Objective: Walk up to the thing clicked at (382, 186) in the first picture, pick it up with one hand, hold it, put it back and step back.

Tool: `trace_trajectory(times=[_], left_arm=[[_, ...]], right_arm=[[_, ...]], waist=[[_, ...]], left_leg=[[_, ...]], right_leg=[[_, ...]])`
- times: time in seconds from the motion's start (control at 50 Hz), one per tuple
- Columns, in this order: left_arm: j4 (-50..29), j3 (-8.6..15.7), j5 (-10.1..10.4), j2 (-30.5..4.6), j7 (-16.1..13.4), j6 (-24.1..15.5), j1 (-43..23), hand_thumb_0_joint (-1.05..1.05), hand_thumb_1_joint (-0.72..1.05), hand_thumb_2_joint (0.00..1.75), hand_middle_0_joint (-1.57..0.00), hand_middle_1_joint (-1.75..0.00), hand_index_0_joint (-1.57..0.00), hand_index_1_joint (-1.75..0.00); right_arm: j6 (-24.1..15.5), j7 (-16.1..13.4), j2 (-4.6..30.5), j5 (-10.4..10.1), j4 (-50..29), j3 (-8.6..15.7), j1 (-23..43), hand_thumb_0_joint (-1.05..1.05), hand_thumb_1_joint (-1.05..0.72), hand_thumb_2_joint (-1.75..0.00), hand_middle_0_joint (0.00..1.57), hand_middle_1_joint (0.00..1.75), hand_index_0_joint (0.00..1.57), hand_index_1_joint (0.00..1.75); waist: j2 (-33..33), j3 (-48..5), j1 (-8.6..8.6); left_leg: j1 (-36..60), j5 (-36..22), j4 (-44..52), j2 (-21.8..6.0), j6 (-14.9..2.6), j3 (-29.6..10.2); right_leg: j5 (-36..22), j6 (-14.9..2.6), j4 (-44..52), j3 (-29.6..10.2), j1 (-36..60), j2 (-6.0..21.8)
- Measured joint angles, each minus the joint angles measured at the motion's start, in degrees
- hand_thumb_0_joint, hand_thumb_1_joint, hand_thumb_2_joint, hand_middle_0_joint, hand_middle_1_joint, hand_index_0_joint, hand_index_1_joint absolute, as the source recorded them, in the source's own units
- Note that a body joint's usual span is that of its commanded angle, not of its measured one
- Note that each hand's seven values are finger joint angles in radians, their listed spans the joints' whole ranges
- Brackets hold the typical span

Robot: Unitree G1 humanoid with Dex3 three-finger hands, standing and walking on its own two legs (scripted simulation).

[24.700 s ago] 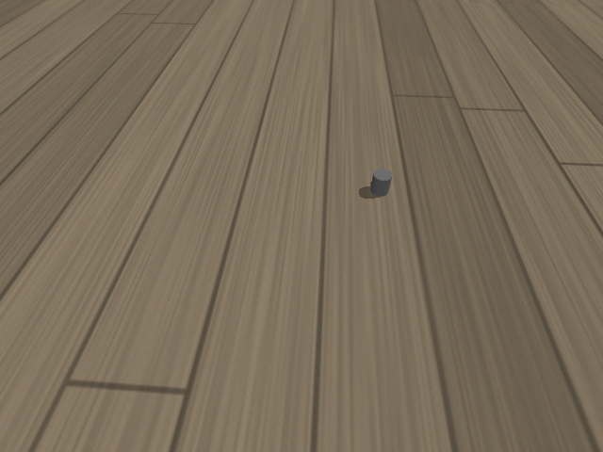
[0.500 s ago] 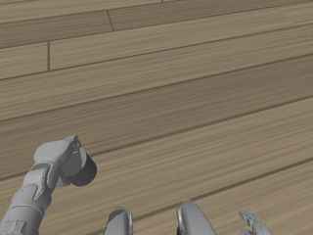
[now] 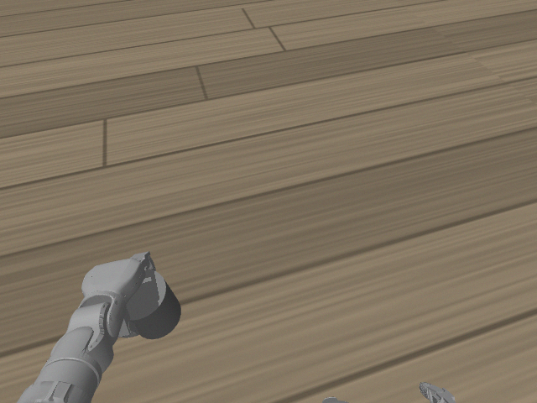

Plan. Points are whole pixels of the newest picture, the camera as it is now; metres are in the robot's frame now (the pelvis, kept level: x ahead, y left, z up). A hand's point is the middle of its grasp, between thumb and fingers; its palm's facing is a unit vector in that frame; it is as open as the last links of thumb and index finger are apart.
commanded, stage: hold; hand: left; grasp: from above
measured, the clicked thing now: (139, 305) +0.34 +0.23 -0.11
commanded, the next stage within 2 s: crouch in 1.94 s
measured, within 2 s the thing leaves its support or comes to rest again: neither
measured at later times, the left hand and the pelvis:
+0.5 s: hand (124, 291) +0.32 +0.22 -0.02, palm faces -0.45 -0.06 -0.89, open 11.5 cm; pelvis +0.02 +0.00 +0.02, yaw +0 degrees
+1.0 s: hand (126, 299) +0.30 +0.21 +0.00, palm faces -0.45 -0.06 -0.89, open 11.5 cm; pelvis +0.00 -0.01 +0.03, yaw -1 degrees
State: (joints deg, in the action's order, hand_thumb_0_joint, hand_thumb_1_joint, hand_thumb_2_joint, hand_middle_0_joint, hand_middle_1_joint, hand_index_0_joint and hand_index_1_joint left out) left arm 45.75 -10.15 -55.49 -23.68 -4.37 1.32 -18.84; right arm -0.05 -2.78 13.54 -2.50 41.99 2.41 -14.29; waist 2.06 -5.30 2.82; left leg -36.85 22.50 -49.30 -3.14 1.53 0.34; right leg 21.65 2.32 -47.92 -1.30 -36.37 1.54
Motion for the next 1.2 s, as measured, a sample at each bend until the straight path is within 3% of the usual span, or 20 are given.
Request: trace_trajectory(times=[0.24,0.6,1.2], left_arm=[[-2.55,-0.84,-1.16,-0.07,2.48,-1.29,1.25,0.01,-0.13,0.72,-0.69,-1.10,-0.35,-0.92],[-8.13,-1.46,-0.41,0.19,5.63,-0.78,3.56,0.01,-0.13,0.72,-0.67,-1.13,-0.35,-0.93],[-13.06,-2.01,0.03,-0.03,8.25,0.04,5.35,0.00,-0.13,0.72,-0.64,-1.18,-0.34,-0.94]], right_arm=[[0.62,0.05,0.10,-0.18,-0.51,0.15,0.76,0.01,-0.91,-0.90,0.20,0.30,0.20,0.30],[2.21,0.06,0.73,-0.57,-2.33,0.13,2.35,0.01,-0.90,-0.89,0.20,0.30,0.20,0.30],[3.16,-0.62,0.60,-1.17,-3.13,-0.80,4.37,0.01,-0.91,-0.90,0.20,0.30,0.20,0.30]], waist=[[-0.08,0.71,-1.19],[0.40,2.11,-2.40],[0.60,4.10,-3.35]], left_leg=[[6.86,-1.71,6.36,0.22,-0.01,0.74],[13.12,-4.13,12.28,0.31,0.38,1.22],[19.02,-7.86,18.40,0.43,0.50,1.61]], right_leg=[[-1.54,-0.01,5.79,-0.38,6.41,0.23],[-3.19,-0.41,10.07,-0.63,11.76,0.27],[-6.39,-0.66,15.03,-0.87,17.00,0.28]])
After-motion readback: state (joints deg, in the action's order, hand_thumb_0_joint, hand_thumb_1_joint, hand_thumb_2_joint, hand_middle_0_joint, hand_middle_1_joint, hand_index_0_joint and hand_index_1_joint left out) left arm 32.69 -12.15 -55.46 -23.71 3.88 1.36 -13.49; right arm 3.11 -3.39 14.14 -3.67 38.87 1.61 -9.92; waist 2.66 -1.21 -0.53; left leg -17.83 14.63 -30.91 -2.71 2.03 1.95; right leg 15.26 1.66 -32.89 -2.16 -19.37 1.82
